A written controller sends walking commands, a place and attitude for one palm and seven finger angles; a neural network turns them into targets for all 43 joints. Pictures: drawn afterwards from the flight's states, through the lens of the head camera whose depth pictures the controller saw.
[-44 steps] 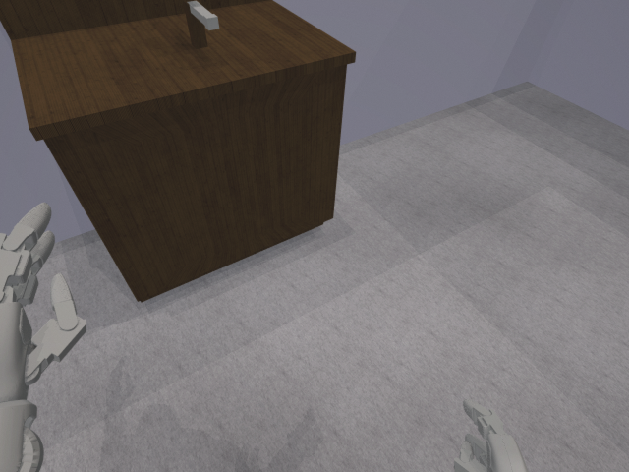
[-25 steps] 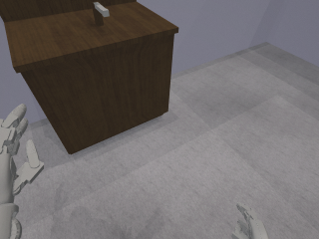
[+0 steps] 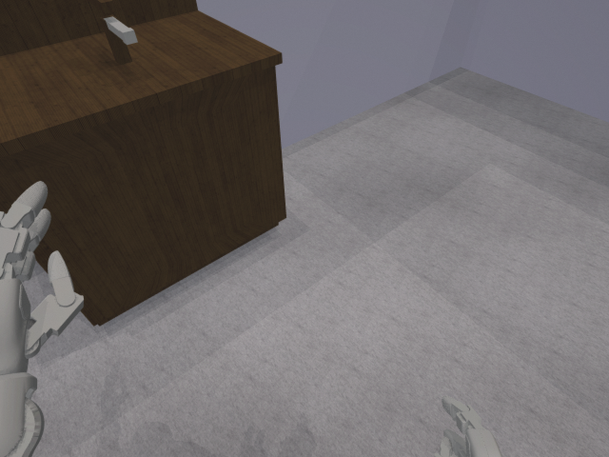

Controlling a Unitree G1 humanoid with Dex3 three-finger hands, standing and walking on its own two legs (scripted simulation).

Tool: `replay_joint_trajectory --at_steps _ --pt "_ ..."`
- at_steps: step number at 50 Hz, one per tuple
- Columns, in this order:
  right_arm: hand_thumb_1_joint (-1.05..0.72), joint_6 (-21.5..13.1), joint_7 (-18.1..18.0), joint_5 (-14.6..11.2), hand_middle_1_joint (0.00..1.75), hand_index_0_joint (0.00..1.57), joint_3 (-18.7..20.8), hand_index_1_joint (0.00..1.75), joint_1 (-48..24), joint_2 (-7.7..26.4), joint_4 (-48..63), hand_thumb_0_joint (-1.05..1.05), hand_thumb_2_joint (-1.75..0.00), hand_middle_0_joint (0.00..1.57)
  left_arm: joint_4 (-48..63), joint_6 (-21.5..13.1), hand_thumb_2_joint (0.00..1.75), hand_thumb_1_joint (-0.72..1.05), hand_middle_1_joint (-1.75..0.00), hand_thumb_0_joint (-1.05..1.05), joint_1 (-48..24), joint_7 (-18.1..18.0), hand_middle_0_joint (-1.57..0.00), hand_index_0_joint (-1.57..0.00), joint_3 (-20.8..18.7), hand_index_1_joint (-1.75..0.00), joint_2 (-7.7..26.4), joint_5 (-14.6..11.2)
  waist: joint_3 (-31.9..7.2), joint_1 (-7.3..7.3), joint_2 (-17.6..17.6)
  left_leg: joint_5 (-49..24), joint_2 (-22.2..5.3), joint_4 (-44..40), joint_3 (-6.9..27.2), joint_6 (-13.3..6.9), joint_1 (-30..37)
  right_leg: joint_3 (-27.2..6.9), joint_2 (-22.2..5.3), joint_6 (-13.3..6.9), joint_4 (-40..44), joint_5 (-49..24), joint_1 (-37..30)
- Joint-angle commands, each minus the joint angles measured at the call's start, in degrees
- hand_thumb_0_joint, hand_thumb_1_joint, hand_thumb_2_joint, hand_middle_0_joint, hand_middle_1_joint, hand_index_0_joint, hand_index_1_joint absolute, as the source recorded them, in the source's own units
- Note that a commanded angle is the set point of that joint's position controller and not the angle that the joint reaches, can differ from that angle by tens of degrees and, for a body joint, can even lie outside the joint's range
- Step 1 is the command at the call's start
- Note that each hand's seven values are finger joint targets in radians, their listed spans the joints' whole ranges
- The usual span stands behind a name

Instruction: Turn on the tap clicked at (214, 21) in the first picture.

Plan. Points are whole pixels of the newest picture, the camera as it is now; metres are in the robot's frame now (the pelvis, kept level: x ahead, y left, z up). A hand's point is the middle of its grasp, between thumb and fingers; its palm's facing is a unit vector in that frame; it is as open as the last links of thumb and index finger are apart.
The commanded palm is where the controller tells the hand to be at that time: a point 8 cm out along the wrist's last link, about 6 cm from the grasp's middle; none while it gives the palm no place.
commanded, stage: walk to a spot facing it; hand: left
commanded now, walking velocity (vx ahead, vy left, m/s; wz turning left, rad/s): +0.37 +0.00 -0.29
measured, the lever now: (128, 36) +0.98 +0.49 +0.15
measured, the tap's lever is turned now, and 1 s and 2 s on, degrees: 0 0 0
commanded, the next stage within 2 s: turn to face it in 0.94 s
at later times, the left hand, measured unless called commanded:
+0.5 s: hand (171, 179) +0.40 +0.20 +0.18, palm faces +0.29 -0.88 -0.38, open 7.4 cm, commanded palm +0.34 +0.24 +0.20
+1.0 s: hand (269, 111) +0.56 +0.09 +0.19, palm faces +0.20 -0.87 -0.45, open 7.4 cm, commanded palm +0.50 +0.16 +0.20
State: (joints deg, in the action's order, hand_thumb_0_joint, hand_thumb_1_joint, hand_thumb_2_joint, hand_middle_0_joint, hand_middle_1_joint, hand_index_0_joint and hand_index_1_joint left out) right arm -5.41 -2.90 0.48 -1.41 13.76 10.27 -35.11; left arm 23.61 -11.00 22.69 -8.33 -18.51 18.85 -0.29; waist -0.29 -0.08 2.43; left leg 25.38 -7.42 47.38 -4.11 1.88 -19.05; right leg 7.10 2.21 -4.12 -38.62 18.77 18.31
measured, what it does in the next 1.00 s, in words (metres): walks ahead: left foot, then right foot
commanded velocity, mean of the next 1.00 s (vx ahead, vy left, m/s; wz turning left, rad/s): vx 0.34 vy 0.00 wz -0.03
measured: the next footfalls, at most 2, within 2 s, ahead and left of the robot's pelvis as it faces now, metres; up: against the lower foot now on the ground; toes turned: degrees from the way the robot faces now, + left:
left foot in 0.42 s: +0.24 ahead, +0.10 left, +0.00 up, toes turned +3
right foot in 0.78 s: +0.32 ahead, -0.21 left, +0.00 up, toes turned -22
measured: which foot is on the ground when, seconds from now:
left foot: up 0.00-0.40, down 0.42-0.78, up 0.80-1.00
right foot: down 0.00-0.44, up 0.46-0.76, down 0.78-1.00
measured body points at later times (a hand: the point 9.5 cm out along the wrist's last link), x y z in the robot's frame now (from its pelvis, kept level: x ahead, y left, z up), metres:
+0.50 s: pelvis +0.14 -0.01 +0.01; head +0.16 -0.01 +0.45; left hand +0.38 +0.24 +0.20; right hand +0.28 -0.27 -0.07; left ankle +0.20 +0.10 -0.72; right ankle +0.03 -0.07 -0.67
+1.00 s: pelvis +0.30 -0.09 +0.01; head +0.35 -0.10 +0.46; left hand +0.54 +0.13 +0.21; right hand +0.39 -0.38 -0.08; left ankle +0.36 +0.03 -0.67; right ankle +0.28 -0.20 -0.72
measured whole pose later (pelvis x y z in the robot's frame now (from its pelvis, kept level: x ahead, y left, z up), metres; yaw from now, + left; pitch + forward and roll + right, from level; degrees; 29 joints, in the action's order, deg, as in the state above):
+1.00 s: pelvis +0.30 -0.09 +0.01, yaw -9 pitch +0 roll +0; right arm -1.4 -3.3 -0.4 2.7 10.8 14.3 -35.9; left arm 34.7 -13.0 29.2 -8.7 -22.1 21.1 -1.0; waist 5.7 2.4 -0.9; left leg 22.3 -6.5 54.3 -6.2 1.0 -29.4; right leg 11.5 -5.0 -0.9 -33.8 18.2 15.4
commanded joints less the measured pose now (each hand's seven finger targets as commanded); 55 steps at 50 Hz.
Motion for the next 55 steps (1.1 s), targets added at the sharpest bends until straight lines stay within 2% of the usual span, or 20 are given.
replay_joint_trajectory --at_steps 1,6,16,19,20,21,22,23,26,30,36,37,38,39,41,46,49,52,53,55 --pt "-0.90 -2.2 -0.3 -0.2 0.30 0.20 3.2 0.30 -8.3 7.4 8.5 0.00 -0.90 0.20 13.1 -5.0 0.90 0.90 -0.30 0.00 -2.1 -0.8 -0.20 -0.20 -10.2 -0.30 14.2 -0.9 0.1 -0.34 -6.7 2.3 1.7 25.9 5.8 0.3 -25.9 -41.6 -22.7 -10.7 24.7 4.2 -13.1" --pt "-0.90 0.4 -0.6 -0.3 0.30 0.20 2.5 0.30 -7.0 6.4 7.7 0.00 -0.90 0.20 12.9 -6.7 0.90 0.90 -0.30 0.00 2.1 -0.4 -0.20 -0.20 -9.9 -0.30 12.2 -1.0 -3.6 0.88 -5.1 -7.5 -0.1 17.9 3.1 0.9 -22.4 -19.9 -15.6 -7.0 21.5 -18.6 -13.9" --pt "-0.90 -1.5 -0.8 -0.5 0.30 0.20 3.3 0.30 -6.1 7.4 10.5 0.00 -0.90 0.20 14.9 -5.2 0.90 0.90 -0.30 0.00 1.1 -1.2 -0.20 -0.20 -8.1 -0.30 11.8 -1.3 -4.6 -1.56 -7.2 -10.4 3.3 -10.5 -5.2 -2.0 -9.8 -19.1 -14.1 -6.5 18.4 -23.7 -17.2" --pt "-0.90 -1.6 -1.4 -0.3 0.30 0.20 3.7 0.30 -3.7 7.9 10.5 0.00 -0.90 0.20 16.6 -5.4 0.90 0.90 -0.30 0.00 -1.2 -1.6 -0.20 -0.20 -8.3 -0.30 12.2 -1.5 -7.3 0.22 -6.2 -16.7 5.1 -20.7 -8.2 -3.6 8.4 -14.6 -10.4 -2.5 6.6 -31.0 -11.1" --pt "-0.90 -1.6 -1.7 -0.4 0.30 0.20 4.3 0.30 -3.3 8.8 10.4 0.00 -0.90 0.20 17.3 -5.8 0.90 0.90 -0.30 0.00 -2.3 -1.6 -0.20 -0.20 -8.5 -0.30 12.5 -1.6 -9.2 1.42 -2.0 -19.1 1.4 -22.3 -2.8 -6.2 20.7 -13.0 -8.7 0.3 -2.6 -29.1 -2.0" --pt "-0.90 -1.3 -1.7 -0.5 0.30 0.20 4.6 0.30 -3.6 9.7 10.4 0.00 -0.90 0.20 16.7 -5.9 0.90 0.90 -0.30 0.00 -1.3 -1.4 -0.20 -0.20 -8.3 -0.30 11.6 -1.9 -12.2 1.69 8.4 -21.9 -9.5 -23.4 12.4 -11.5 31.5 -8.5 -3.9 3.7 -15.3 -11.7 9.4" --pt "-0.90 -1.2 -1.3 -0.4 0.30 0.20 3.5 0.30 -4.1 8.1 10.2 0.00 -0.90 0.20 17.1 -6.7 0.90 0.90 -0.30 0.00 -4.3 -1.4 -0.20 -0.20 -8.2 -0.30 11.9 -2.1 -10.8 1.12 13.1 -21.2 -19.2 -27.8 26.2 -16.7 31.4 -7.1 -1.3 4.8 -27.8 13.3 17.5" --pt "-0.90 -1.6 -1.3 0.5 0.30 0.20 2.7 0.30 -6.1 7.3 9.6 0.00 -0.90 0.20 17.8 -6.6 0.90 0.90 -0.30 0.00 -5.7 -1.2 -0.20 -0.20 -8.9 -0.30 14.8 -1.6 -7.0 1.40 12.1 -11.2 -22.0 -31.9 31.6 -18.2 23.6 -10.2 -3.1 3.7 -34.9 13.8 20.2" --pt "-0.90 -2.4 -1.0 0.0 0.30 0.20 3.4 0.30 -6.5 7.1 7.9 0.00 -0.90 0.20 19.5 -6.1 0.90 0.90 -0.30 0.00 -2.1 -0.8 -0.20 -0.20 -10.3 -0.30 14.3 -0.7 -1.8 -0.10 5.3 -6.5 -18.5 -32.4 17.7 -15.1 14.6 -9.5 -8.4 3.9 -33.2 7.4 23.1" --pt "-0.90 -2.8 -0.9 0.0 0.30 0.20 3.7 0.30 -5.7 7.5 8.5 0.00 -0.90 0.20 18.6 -5.2 0.90 0.90 -0.30 0.00 3.4 -0.9 -0.20 -0.20 -9.7 -0.30 10.3 -0.9 -2.8 -0.21 10.2 -12.3 -13.3 -32.6 0.1 -10.2 7.0 -1.0 -8.6 4.9 -14.6 0.8 11.1" --pt "-0.90 -2.4 -1.9 -0.5 0.30 0.20 3.9 0.30 -5.9 7.1 8.7 0.00 -0.90 0.20 11.8 -4.2 0.90 0.90 -0.30 0.00 -1.4 -0.7 -0.20 -0.20 -8.3 -0.30 9.5 -0.8 -3.1 -0.07 6.2 -12.4 -9.6 -19.1 -8.0 -6.6 5.1 8.0 -3.3 5.5 4.9 -5.6 -5.4" --pt "-0.90 -2.3 -1.9 -0.7 0.30 0.20 3.9 0.30 -5.6 6.6 8.6 0.00 -0.90 0.20 12.8 -4.0 0.90 0.90 -0.30 0.00 -2.7 -0.7 -0.20 -0.20 -8.0 -0.30 10.1 -0.6 -4.9 -0.60 1.6 -14.7 -6.7 -8.4 -9.3 -5.6 2.6 6.4 -3.1 4.6 8.9 -5.1 -11.7" --pt "-0.90 -2.0 -1.6 -1.1 0.30 0.20 3.9 0.30 -4.9 5.5 8.5 0.00 -0.90 0.20 13.1 -3.8 0.90 0.90 -0.30 0.00 -3.0 -1.0 -0.20 -0.20 -9.4 -0.30 12.5 -0.1 -8.0 -0.79 -10.0 -11.4 -2.3 8.7 -10.4 -4.3 -5.8 -7.6 -11.5 0.3 12.8 -5.8 -19.2" --pt "-0.90 -1.9 -1.3 -1.0 0.30 0.20 3.5 0.30 -7.4 4.7 9.8 0.00 -0.90 0.20 13.8 -3.7 0.90 0.90 -0.30 0.00 -2.2 -1.6 -0.20 -0.20 -12.3 -0.30 15.4 -0.2 -9.0 -1.84 -23.2 7.6 4.5 24.7 -6.7 -2.4 -21.9 -32.6 -23.9 -7.1 17.5 -19.0 -26.2" --pt "-0.90 -1.4 -0.2 -0.9 0.30 0.20 3.9 0.30 -7.4 6.3 8.3 0.00 -0.90 0.20 17.7 -4.4 0.90 0.90 -0.30 0.00 -1.7 -1.2 -0.20 -0.20 -13.3 -0.30 16.2 -1.2 -10.3 -1.21 -15.4 5.7 1.0 31.6 4.2 -1.5 -23.3 -35.2 -27.7 -8.9 19.0 -9.2 -23.5" --pt "-0.90 0.9 -0.3 -1.1 0.30 0.20 3.8 0.30 -8.2 6.1 7.8 0.00 -0.90 0.20 23.8 -6.1 0.90 0.90 -0.30 0.00 2.9 -1.9 -0.20 -0.20 -12.8 -0.30 13.5 -0.8 -6.9 0.98 -9.7 -1.4 -2.9 12.5 3.6 -0.8 -13.7 -9.0 -23.7 -5.1 18.2 -16.6 -10.9" --pt "-0.90 0.6 -0.7 -0.3 0.30 0.20 4.2 0.30 -7.1 5.6 9.2 0.00 -0.90 0.20 23.5 -5.8 0.90 0.90 -0.30 0.00 6.7 -3.0 -0.20 -0.20 -13.7 -0.30 13.1 -1.3 -6.2 -0.86 -9.6 -6.4 1.2 -4.6 -4.3 -1.6 -5.7 -4.8 -21.1 -4.1 16.5 -18.5 -10.3" --pt "-0.90 0.1 -1.6 -0.1 0.30 0.20 5.0 0.30 -4.7 6.0 9.6 0.00 -0.90 0.20 23.0 -5.7 0.90 0.90 -0.30 0.00 4.3 -3.4 -0.20 -0.20 -11.4 -0.30 11.5 -1.2 -7.0 0.79 -5.2 -16.8 4.4 -18.0 -7.3 -1.4 6.6 0.1 -16.9 -0.1 7.5 -14.1 -8.4" --pt "-0.90 0.0 -2.1 -0.5 0.30 0.20 5.9 0.30 -3.8 7.3 9.8 0.00 -0.90 0.20 23.4 -6.0 0.90 0.90 -0.30 0.00 2.8 -3.4 -0.20 -0.20 -11.3 -0.30 11.9 -1.1 -8.2 1.46 1.6 -17.8 3.1 -20.6 -3.7 -2.7 12.6 1.5 -15.2 2.0 -2.0 -14.5 -4.8" --pt "-0.90 -0.5 -1.4 -1.0 0.30 0.20 5.5 0.30 -3.9 8.3 10.5 0.00 -0.90 0.20 21.1 -6.9 0.90 0.90 -0.30 0.00 0.7 -3.1 -0.20 -0.20 -10.9 -0.30 11.7 -1.7 -8.7 0.81 18.5 -38.0 -16.3 -26.6 29.2 -14.9 18.1 -0.3 -4.4 6.5 -26.1 20.3 11.8"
